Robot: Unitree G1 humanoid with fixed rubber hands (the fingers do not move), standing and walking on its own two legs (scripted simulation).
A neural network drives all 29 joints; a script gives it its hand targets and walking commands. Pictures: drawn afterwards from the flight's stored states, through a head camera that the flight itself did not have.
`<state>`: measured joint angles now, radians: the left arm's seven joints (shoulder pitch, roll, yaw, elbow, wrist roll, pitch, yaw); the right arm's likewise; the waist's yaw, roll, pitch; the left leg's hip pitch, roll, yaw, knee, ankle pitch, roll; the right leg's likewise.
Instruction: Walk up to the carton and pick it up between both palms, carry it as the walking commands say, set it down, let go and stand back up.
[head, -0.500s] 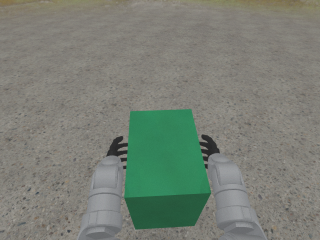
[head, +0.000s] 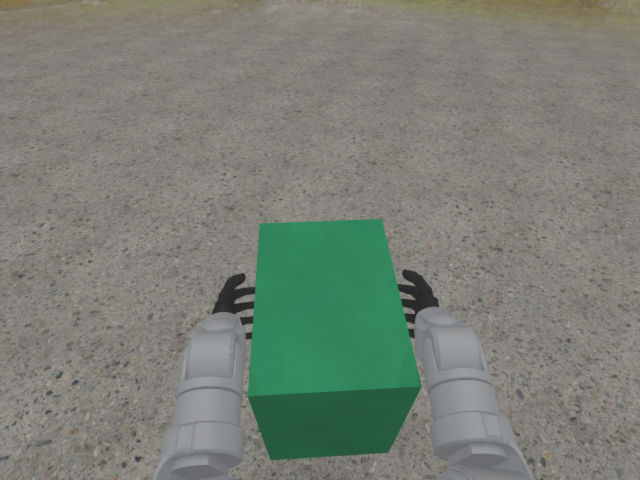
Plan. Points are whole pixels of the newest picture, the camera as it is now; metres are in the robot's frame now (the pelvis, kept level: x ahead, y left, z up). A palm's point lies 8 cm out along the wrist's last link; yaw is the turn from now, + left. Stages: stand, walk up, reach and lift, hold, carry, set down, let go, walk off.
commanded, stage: hold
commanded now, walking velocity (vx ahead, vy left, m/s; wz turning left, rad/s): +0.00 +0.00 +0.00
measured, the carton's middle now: (325, 340) +0.32 +0.00 -0.01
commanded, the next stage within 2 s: carry in 0.64 s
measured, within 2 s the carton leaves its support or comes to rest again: neither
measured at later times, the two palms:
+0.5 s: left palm (226, 326) +0.30 +0.13 +0.06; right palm (426, 322) +0.30 -0.13 +0.06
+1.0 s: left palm (165, 309) +0.30 +0.20 +0.10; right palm (367, 276) +0.35 -0.06 +0.09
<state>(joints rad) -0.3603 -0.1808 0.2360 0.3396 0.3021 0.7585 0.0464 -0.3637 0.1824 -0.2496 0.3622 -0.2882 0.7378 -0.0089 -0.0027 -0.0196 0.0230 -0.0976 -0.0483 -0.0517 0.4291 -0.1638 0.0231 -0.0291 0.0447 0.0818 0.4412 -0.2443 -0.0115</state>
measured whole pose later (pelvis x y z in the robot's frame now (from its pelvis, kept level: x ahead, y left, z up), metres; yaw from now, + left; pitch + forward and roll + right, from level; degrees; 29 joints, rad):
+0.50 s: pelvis +0.00 +0.00 +0.00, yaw +0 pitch -9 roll +0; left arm -0.34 -0.18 0.21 0.32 0.29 0.77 0.05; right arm -0.34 0.17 -0.23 0.34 -0.28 0.74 -0.01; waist 0.00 -0.02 0.02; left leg -0.10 -0.05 -0.05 0.42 -0.16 0.02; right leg -0.03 0.04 0.09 0.44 -0.25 -0.01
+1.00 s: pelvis +0.00 +0.01 -0.01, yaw +13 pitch +5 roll +2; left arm -0.43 -0.21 0.21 -0.06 0.13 0.94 0.16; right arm -0.42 0.15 -0.20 -0.06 -0.07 0.96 -0.14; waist -0.02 -0.03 -0.07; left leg -0.45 -0.01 0.12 0.69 -0.36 0.01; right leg -0.37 -0.12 -0.11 0.65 -0.35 0.02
